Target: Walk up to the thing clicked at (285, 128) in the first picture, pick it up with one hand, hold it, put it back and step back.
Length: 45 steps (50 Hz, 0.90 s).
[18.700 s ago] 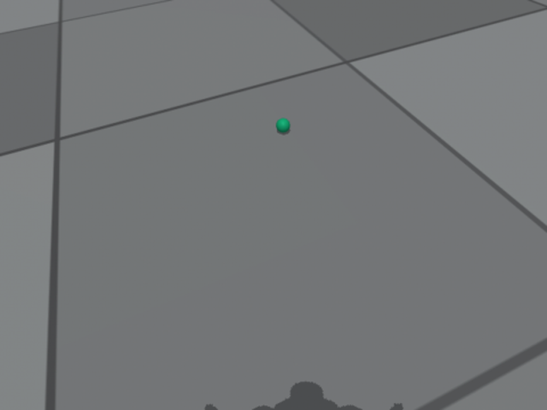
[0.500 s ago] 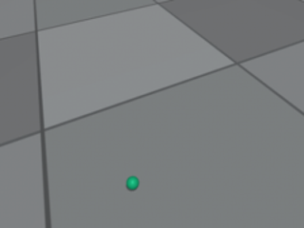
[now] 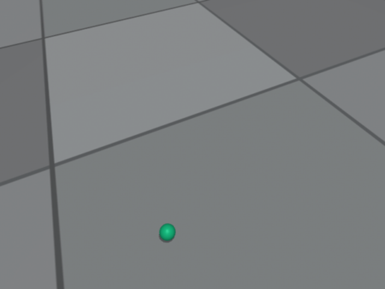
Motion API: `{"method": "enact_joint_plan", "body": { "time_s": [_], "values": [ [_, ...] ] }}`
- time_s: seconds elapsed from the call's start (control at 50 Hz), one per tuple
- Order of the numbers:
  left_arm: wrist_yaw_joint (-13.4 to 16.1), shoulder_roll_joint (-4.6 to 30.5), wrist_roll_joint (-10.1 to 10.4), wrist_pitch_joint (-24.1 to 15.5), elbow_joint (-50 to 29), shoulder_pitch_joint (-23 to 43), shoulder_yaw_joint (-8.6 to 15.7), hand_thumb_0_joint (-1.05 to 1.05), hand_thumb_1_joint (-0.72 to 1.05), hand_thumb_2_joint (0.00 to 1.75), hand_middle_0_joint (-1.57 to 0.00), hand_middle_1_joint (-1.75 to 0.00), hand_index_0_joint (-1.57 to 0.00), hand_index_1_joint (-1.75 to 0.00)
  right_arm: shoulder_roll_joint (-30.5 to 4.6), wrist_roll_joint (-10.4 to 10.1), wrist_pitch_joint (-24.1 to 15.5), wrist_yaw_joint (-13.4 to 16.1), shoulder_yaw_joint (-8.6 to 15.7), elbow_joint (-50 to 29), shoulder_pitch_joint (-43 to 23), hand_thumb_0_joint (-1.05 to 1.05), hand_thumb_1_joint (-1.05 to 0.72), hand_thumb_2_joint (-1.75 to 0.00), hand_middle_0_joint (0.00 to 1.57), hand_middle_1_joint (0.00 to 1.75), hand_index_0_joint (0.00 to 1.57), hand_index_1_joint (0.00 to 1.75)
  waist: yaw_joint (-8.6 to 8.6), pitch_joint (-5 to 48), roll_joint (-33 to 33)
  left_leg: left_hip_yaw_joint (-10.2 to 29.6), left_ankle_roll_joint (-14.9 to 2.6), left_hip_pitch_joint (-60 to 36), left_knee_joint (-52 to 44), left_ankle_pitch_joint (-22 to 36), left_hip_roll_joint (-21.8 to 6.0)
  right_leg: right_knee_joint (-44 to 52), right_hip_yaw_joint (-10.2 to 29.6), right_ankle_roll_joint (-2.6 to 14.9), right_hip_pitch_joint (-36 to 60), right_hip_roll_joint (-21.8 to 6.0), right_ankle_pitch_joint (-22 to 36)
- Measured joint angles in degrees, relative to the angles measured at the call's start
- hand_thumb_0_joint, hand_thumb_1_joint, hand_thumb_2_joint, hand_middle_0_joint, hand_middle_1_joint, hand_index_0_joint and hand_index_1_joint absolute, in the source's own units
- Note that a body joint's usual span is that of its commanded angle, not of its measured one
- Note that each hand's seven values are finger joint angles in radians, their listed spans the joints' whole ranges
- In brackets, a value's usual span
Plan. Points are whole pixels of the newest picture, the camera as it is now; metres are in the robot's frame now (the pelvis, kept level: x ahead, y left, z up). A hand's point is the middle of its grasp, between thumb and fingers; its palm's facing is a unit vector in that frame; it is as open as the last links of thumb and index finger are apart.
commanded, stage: stand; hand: left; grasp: from above
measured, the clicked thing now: (167, 232) +0.48 +0.22 -0.74
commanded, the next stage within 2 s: rise first in 0.02 s
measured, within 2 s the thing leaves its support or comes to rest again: neither
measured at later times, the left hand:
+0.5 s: hand (110, 285) +0.15 +0.25 -0.18, palm faces -0.05 -0.92 -0.39, open 11.2 cm
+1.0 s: hand out of the picture +0.14 +0.26 -0.22, palm faces -0.16 -0.87 -0.46, open 14.0 cm
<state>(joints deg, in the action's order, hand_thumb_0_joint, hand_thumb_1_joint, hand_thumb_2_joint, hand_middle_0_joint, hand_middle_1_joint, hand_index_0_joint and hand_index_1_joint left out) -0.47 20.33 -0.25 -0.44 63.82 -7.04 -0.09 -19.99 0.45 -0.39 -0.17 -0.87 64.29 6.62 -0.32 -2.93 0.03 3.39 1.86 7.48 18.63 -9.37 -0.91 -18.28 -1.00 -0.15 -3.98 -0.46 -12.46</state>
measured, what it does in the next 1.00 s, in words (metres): lowers itself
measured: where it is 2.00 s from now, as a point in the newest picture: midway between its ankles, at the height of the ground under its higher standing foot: outside the picture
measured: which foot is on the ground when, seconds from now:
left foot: down 0.00-1.00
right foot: down 0.00-1.00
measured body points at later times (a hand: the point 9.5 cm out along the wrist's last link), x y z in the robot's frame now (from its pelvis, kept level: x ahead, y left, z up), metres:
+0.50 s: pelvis -0.01 +0.01 -0.03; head +0.04 +0.01 +0.42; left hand +0.16 +0.30 -0.15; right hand +0.09 -0.25 -0.15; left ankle +0.01 +0.14 -0.75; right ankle -0.03 -0.12 -0.75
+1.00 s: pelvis +0.00 +0.02 -0.09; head +0.09 +0.03 +0.35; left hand +0.15 +0.30 -0.19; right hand +0.16 -0.24 -0.17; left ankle +0.01 +0.14 -0.75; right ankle -0.03 -0.12 -0.75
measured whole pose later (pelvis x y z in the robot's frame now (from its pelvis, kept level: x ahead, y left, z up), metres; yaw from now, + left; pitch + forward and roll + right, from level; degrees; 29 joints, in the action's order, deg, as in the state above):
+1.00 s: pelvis +0.00 +0.02 -0.09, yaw -2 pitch +17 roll -2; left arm 1.7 17.1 -13.2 15.1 23.3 -16.0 6.1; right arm -13.1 -0.2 -7.4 1.9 1.0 31.2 11.7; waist 1.5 7.5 0.6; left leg 3.6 0.9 51.5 64.2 -29.9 -1.1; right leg -61.6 -0.5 -1.2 -46.9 0.6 -31.9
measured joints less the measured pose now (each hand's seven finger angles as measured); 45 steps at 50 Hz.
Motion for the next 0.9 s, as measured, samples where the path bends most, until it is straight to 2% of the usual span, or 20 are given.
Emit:
{"method": "enact_joint_plan", "body": {
  "time_s": [0.14,0.18,0.22,0.28,0.34,0.38,0.46,0.54,0.64,0.76,0.9],
  "values": [
    [0.0,0.0,0.0,0.0,-0.1,0.1,0.1,0.0,0.91,0.9,-0.2,-0.3,-0.2,-0.3,-0.1,0.0,-0.1,0.1,0.0,-0.3,0.0,0.01,-0.91,-0.9,0.2,0.3,0.2,0.3,-0.08,0.2,0.0,-0.1,-0.02,-0.5,-0.2,0.0,0.1,-0.1,0.1,-0.03,0.4,-0.1,-0.1],
    [0.7,-0.7,1.1,-0.3,-3.0,-0.2,0.9,0.0,0.89,0.9,-0.2,-0.32,-0.2,-0.33,0.0,-1.7,-0.4,1.0,0.0,-4.9,1.7,0.01,-0.91,-0.9,0.2,0.3,0.2,0.3,0.17,0.9,0.2,0.1,-0.13,2.4,2.0,-0.7,0.2,-2.3,-0.1,-0.03,-2.4,-0.1,-0.9],
    [0.7,-1.7,1.1,-1.1,-3.3,2.4,2.9,0.0,0.85,0.9,-0.2,-0.37,-0.2,-0.37,0.5,-2.7,-1.4,1.7,0.2,-9.0,2.7,0.01,-0.92,-0.9,0.2,0.3,0.2,0.3,0.29,0.5,0.5,0.3,-0.2,5.4,4.8,-1.6,0.2,-5.0,-0.3,-0.01,-5.4,-0.1,-1.8],
    [-0.2,-1.6,-0.7,-0.8,-2.8,7.0,5.1,0.0,0.74,0.91,-0.19,-0.48,-0.19,-0.49,2.4,-2.7,-1.8,2.1,0.7,-13.3,3.0,0.01,-0.93,-0.9,0.2,0.3,0.2,0.3,0.62,0.5,0.2,0.2,-0.12,10.5,9.0,-2.9,0.1,-9.4,0.0,0.07,-10.6,0.1,-3.1],
    [-1.6,-0.8,-4.2,-0.5,-3.0,9.7,7.6,0.0,0.58,0.91,-0.16,-0.64,-0.17,-0.63,4.5,-2.0,-2.0,1.7,1.4,-16.7,3.8,0.01,-0.93,-0.9,0.2,0.3,0.2,0.3,1.22,1.9,-0.5,-0.2,0.01,15.9,13.7,-4.6,-0.1,-14.2,0.5,0.15,-16.4,0.4,-4.8],
    [-1.5,-0.8,-5.8,0.6,-5.4,9.5,8.7,0.0,0.46,0.91,-0.14,-0.74,-0.15,-0.73,5.4,-1.8,-1.8,1.3,1.9,-18.7,4.9,0.01,-0.94,-0.9,0.2,0.3,0.2,0.3,1.34,2.8,-0.8,-0.6,-0.01,18.2,16.2,-5.9,-0.2,-16.7,0.9,0.14,-18.8,0.5,-5.9],
    [0.0,-1.8,-7.4,4.6,-10.5,7.3,8.6,0.0,0.19,0.92,-0.09,-0.9,-0.12,-0.88,5.9,-1.9,-1.3,0.9,2.0,-22.0,7.1,0.01,-0.93,-0.9,0.2,0.3,0.2,0.3,1.61,4.5,-0.1,-0.9,-0.27,21.2,19.8,-7.9,-0.2,-19.8,1.2,-0.15,-21.6,0.5,-7.5],
    [1.1,-2.7,-7.9,8.5,-14.9,4.3,8.1,0.0,-0.07,0.93,-0.08,-1.0,-0.1,-0.97,5.9,-2.0,-1.7,0.7,2.1,-24.7,7.7,0.01,-0.93,-0.9,0.2,0.3,0.2,0.3,1.95,5.9,0.5,-1.2,-0.57,25.0,24.2,-10.2,-0.1,-23.8,1.5,-0.49,-25.2,0.5,-9.6],
    [1.4,-3.4,-8.9,10.5,-21.2,0.8,8.2,0.0,-0.31,0.95,-0.08,-1.05,-0.1,-1.03,6.0,-1.7,-3.5,0.9,2.3,-27.3,7.6,0.01,-0.92,-0.9,0.2,0.3,0.2,0.3,1.68,7.1,0.2,-1.2,-0.78,30.6,30.7,-13.4,0.1,-30.1,1.6,-0.76,-30.7,0.4,-12.7],
    [1.6,-3.4,-10.9,11.4,-29.7,-3.3,7.9,-0.01,-0.45,0.96,-0.08,-1.06,-0.09,-1.05,6.2,-1.2,-5.1,1.6,2.5,-29.6,6.3,0.01,-0.91,-0.9,0.2,0.3,0.2,0.3,1.5,8.1,-0.1,-0.7,-0.82,36.5,37.7,-16.8,0.1,-36.6,1.3,-0.87,-36.2,0.6,-16.0],
    [1.9,-3.3,-12.0,14.1,-37.4,-7.4,6.8,-0.01,-0.49,0.97,-0.07,-1.06,-0.08,-1.06,6.6,-0.9,-6.3,1.9,2.2,-31.8,5.4,0.01,-0.89,-0.89,0.2,0.3,0.2,0.3,1.64,9.5,0.4,-0.1,-0.89,40.9,42.5,-19.2,-0.1,-40.6,0.7,-0.98,-40.1,0.9,-18.2]
  ]
}}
